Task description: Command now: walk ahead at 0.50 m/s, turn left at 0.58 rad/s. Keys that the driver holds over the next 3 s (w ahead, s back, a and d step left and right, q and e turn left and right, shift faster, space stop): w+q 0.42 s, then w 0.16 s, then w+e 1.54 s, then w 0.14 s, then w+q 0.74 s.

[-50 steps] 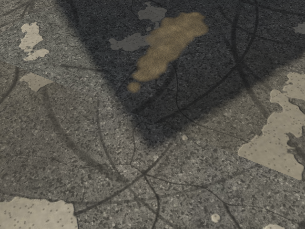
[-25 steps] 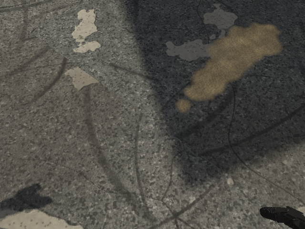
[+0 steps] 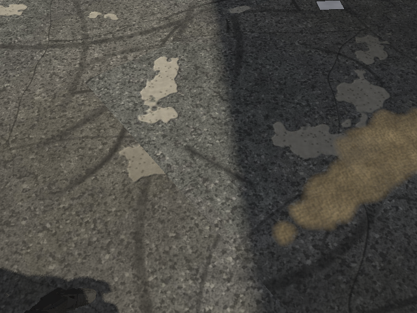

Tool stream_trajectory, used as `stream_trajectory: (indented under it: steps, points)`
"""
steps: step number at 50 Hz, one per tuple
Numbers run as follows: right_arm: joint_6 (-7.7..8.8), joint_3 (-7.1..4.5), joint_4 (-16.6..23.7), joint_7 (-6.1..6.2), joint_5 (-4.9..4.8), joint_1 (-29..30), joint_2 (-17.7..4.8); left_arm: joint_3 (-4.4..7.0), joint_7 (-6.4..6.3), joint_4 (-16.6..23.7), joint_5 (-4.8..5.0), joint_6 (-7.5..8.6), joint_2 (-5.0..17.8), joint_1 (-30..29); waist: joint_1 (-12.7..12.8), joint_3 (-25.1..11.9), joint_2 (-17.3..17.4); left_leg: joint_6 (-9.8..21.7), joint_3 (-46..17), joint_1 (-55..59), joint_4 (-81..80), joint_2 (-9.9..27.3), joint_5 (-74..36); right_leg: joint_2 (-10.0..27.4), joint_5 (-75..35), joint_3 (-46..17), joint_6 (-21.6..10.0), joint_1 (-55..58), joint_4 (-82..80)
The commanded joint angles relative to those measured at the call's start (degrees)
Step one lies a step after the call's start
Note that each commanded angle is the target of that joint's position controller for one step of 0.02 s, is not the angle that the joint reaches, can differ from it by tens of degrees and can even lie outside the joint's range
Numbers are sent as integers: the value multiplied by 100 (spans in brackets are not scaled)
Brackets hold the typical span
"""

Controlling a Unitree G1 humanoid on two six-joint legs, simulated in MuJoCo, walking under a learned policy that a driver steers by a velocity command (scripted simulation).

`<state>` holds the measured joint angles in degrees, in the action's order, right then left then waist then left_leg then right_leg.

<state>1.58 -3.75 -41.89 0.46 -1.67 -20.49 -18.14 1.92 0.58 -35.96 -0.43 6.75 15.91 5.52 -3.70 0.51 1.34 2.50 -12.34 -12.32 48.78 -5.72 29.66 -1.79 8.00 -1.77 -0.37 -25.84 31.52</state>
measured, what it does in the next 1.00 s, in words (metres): walks ahead: left foot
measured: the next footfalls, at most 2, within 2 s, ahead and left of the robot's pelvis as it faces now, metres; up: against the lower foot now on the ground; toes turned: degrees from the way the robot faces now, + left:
left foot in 0.46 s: +0.37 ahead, +0.18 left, +0.00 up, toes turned +19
right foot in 1.02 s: +0.74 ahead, +0.07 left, +0.00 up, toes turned +8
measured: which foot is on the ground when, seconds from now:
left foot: up 0.00-0.44, down 0.46-1.00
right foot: down 0.00-0.46, up 0.48-1.00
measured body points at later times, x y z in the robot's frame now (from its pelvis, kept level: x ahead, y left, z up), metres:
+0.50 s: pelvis +0.25 +0.06 -0.01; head +0.29 +0.08 +0.44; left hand +0.18 +0.35 -0.13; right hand +0.56 -0.10 -0.07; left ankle +0.34 +0.17 -0.72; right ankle +0.11 -0.13 -0.69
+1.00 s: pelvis +0.53 +0.13 +0.00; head +0.57 +0.14 +0.45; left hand +0.68 +0.40 -0.10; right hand +0.63 -0.15 -0.12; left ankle +0.34 +0.17 -0.72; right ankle +0.70 +0.06 -0.71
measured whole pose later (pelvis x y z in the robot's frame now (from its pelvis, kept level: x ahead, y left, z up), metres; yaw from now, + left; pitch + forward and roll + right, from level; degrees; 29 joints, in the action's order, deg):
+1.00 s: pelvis +0.53 +0.13 +0.00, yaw +11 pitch +3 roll +1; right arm 2.6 -3.3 -46.4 0.7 -0.1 -18.5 -16.8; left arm 1.8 3.9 -39.9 0.9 3.5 14.9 6.7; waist -3.4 1.0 -1.8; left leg 1.8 8.4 6.7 16.2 -2.6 24.9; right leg 1.2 3.1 2.2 -3.7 -33.0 33.2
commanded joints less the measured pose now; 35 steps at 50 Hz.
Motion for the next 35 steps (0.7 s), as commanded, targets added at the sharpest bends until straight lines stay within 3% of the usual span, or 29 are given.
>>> stream_trajectory:
  steps: [1, 2, 3, 4, 6, 10, 15, 19, 21, 22, 23, 24, 25, 26, 27, 28, 29, 30, 32, 35]
  points:
    - [106, -112, 598, 11, -53, 117, -823, 376, -42, 59, 41, -47, 890, 1462, 882, -794, -950, -168, 251, -3425, 2606, 538, -276, 2372, 2480, -3519, -1111, 3679, -1475]
    - [76, -120, 665, 23, 21, 415, -775, 326, -50, 73, -6, -78, 784, 1199, 812, -429, -586, -214, 408, -3273, 2543, 711, -685, 2108, 1645, -2740, -966, 3085, -1520]
    - [76, -134, 742, 4, 68, 605, -703, 285, -58, 26, -21, -99, 662, 1035, 733, -135, -567, -245, 414, -3190, 2306, 850, -963, 1878, 958, -2178, -933, 2646, -1628]
    - [56, -140, 773, -35, 33, 601, -598, 255, -75, -11, -51, -94, 590, 955, 614, -18, -724, -250, 454, -2957, 2150, 992, -1134, 1708, 542, -1710, -869, 2323, -1768]
    - [-6, -104, 781, -71, -9, 567, -369, 260, -73, -121, -8, -54, 541, 928, 541, 50, -842, -286, 621, -2794, 1912, 1074, -1248, 1586, 78, -1140, -914, 2069, -2000]
    - [-52, -40, 936, -108, 51, 953, -180, 364, -73, -360, 6, -34, 806, 991, 557, 154, -599, -403, 679, -3069, 1045, 1178, -1819, 1709, -774, -429, -1073, 2176, -2230]
    - [40, 33, 1082, -280, 36, 1727, -51, 411, -110, -595, 61, -120, 1012, 1089, 806, 318, -484, -280, 1100, -2673, -515, 1090, -3006, 1578, -1159, 520, -858, 2346, -2250]
    - [40, 2, 1294, -399, 13, 2135, -139, 479, -108, -787, 178, -228, 1212, 1285, 810, 436, -503, 9, 1397, -2454, -1158, 939, -2602, 1773, -1919, 873, -702, 2884, -1980]
    - [2, -110, 1299, -407, 55, 1864, -348, 537, -141, -801, 227, -298, 1397, 1256, 538, 132, -676, 260, 1712, -1787, -1263, 581, -2018, 1773, -3849, 1111, -586, 3089, -1216]
    - [-17, -214, 1189, -387, 72, 1327, -515, 545, -157, -818, 254, -338, 1447, 1267, 197, -207, -672, 432, 1814, -971, -1419, 345, -1908, 1717, -4585, 1216, -524, 2978, -408]
    - [-43, -384, 927, -314, 49, 361, -775, 489, -174, -818, 253, -351, 1338, 1273, -325, -697, -505, 654, 1767, 510, -1751, 157, -2290, 1538, -4454, 1356, -370, 2355, 755]
    - [-98, -512, 729, -184, 23, -482, -1193, 319, -167, -712, 39, -313, 925, 1436, -552, -1250, 354, 991, 330, 2327, -1736, 1113, -2464, 1242, -1633, 1344, -147, 772, 2568]
    - [-13, -491, 841, -184, 30, -198, -1641, 99, -78, -439, -40, -167, 340, 1952, 150, -2039, 1443, 2026, -3003, 3592, -2559, 2497, -1115, 152, 2696, 539, 111, -1222, 4298]
    - [62, -354, 852, -218, 48, -323, -1067, 233, -16, -487, 197, -32, 961, 1289, -340, -2095, 602, 1878, -3134, 3438, -3098, 2555, -706, 336, 2451, -309, 70, -1696, 4706]
    - [133, -287, 766, -234, 85, -92, -899, 264, 4, -310, 347, 31, 1070, 845, -293, -1205, 514, 1643, -2243, 2745, -3166, 2386, -1161, 543, 1933, -203, -12, -2021, 4555]
    - [174, -237, 751, -233, 76, 261, -768, 234, -44, -338, 265, 58, 980, 739, -55, -740, 90, 1453, -1558, 1911, -3177, 2137, -1820, 803, 1442, -171, -36, -1808, 4139]
    - [196, -182, 767, -229, 121, 586, -605, 255, -74, -391, 133, 44, 968, 751, 159, -472, 74, 1342, -1054, 1229, -3247, 1930, -2508, 961, 1140, -165, 2, -1474, 3751]
    - [225, -120, 796, -220, 191, 764, -445, 264, -54, -483, 128, -28, 948, 978, 360, -440, 202, 1289, -705, 830, -3399, 1806, -2920, 1085, 919, -220, 20, -1094, 3616]
    - [319, -110, 680, -207, 195, 817, -411, 234, -35, -643, 136, -181, 760, 1239, 488, -417, 203, 1328, -243, 448, -3678, 1762, -3411, 1121, 689, -156, 131, -818, 3394]
    - [414, -133, 417, -160, 224, 660, -510, 196, -58, -571, 124, -311, 603, 892, 415, -43, 110, 1221, 425, 284, -3963, 1677, -3720, 1115, -86, -191, 276, -1208, 2779]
